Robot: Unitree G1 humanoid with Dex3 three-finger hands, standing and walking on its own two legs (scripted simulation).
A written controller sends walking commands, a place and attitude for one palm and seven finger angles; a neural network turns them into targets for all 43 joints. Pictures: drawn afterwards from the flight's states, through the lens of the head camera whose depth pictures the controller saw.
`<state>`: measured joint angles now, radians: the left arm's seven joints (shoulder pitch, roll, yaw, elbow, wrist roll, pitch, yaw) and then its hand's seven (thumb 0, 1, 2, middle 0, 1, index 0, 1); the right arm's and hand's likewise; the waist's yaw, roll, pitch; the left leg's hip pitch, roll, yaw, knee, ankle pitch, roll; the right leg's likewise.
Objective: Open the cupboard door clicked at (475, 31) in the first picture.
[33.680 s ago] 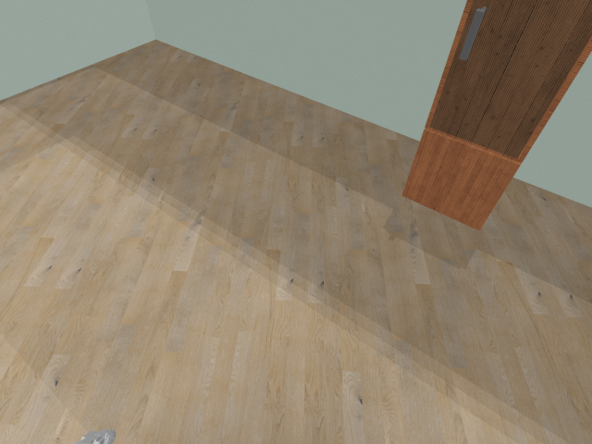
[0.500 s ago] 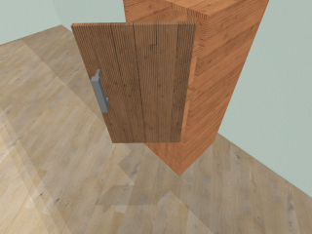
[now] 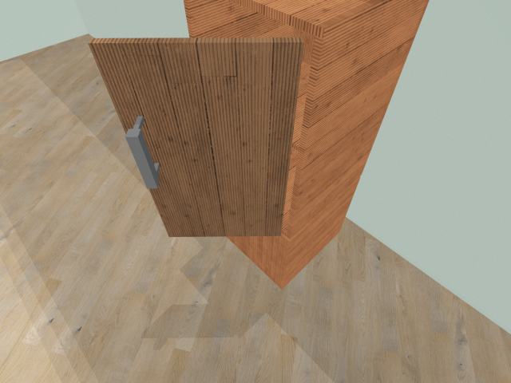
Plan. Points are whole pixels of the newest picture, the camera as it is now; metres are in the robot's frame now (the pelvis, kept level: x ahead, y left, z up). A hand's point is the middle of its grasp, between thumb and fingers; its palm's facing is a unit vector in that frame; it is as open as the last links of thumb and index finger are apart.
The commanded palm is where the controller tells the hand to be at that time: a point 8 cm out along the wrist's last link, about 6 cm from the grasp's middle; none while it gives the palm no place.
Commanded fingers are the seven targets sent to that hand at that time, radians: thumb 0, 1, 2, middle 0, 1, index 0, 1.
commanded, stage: come to a stop and stand still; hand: left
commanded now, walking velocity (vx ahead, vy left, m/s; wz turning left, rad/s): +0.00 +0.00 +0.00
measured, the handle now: (146, 153) +0.52 +0.26 +0.03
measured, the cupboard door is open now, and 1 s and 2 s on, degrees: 46 46 46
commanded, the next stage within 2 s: look again from close up in 0.50 s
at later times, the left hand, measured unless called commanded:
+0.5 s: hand out of the picture +0.04 +0.16 -0.17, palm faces +0.02 -0.97 -0.24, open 7.4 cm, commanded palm none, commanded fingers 0.00 0.90 0.90 -0.20 -0.30 -0.20 -0.30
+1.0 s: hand out of the picture +0.04 +0.17 -0.17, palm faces +0.03 -0.97 -0.24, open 7.4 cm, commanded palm none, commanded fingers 0.00 0.90 0.90 -0.20 -0.30 -0.20 -0.30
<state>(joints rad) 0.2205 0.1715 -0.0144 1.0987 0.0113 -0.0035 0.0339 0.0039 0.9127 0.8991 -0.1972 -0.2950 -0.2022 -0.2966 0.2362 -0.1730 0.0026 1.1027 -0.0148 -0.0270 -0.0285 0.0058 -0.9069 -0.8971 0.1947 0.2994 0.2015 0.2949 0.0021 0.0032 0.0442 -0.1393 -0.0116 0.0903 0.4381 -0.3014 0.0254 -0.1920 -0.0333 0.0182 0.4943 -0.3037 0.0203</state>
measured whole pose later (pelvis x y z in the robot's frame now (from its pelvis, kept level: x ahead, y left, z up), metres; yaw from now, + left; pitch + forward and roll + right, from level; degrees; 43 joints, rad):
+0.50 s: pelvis +0.01 -0.03 +0.00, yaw +1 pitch +0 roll +1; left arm 0.21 0.20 -0.01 1.10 0.01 -0.02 0.03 0.00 0.90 0.90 -0.20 -0.29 -0.20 -0.30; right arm 0.21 -0.19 0.00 1.13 -0.01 -0.02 -0.03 0.01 -0.91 -0.90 0.19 0.30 0.20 0.29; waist 0.00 0.00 0.04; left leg -0.11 0.03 0.07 0.41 -0.29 -0.02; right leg -0.16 0.01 -0.01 0.45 -0.30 -0.02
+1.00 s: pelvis +0.01 -0.03 +0.00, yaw +1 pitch +0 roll +0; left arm 0.21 0.21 0.00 1.11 0.01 -0.02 0.03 0.00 0.90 0.90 -0.20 -0.30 -0.20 -0.30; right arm 0.20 -0.19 0.00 1.14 -0.01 -0.02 -0.03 0.01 -0.90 -0.90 0.20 0.30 0.20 0.29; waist 0.01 -0.01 0.04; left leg -0.10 0.04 0.06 0.38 -0.27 -0.02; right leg -0.14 0.01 -0.02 0.42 -0.28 -0.03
